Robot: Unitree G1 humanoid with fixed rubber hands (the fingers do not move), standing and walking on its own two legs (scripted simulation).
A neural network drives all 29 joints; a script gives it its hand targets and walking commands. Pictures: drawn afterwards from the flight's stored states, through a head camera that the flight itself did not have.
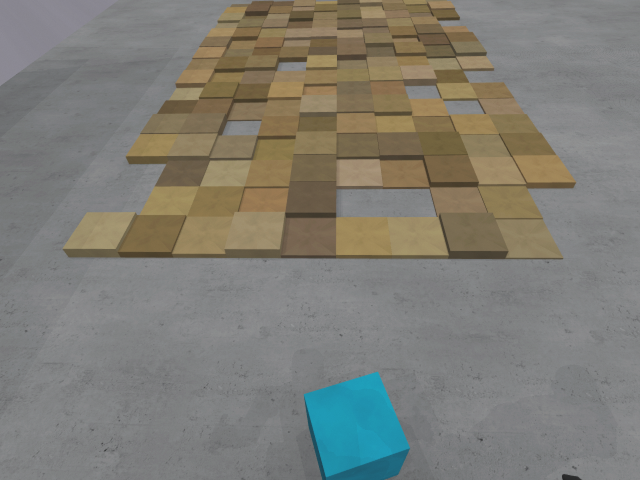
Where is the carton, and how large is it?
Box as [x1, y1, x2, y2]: [304, 372, 409, 479]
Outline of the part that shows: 377,372 304,394 308,425 322,479 384,479 398,473 409,447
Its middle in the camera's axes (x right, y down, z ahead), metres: +0.09 +0.53 +1.05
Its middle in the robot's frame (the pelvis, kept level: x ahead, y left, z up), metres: +0.40 -0.05 -0.66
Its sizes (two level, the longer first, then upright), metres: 0.210 0.200 0.250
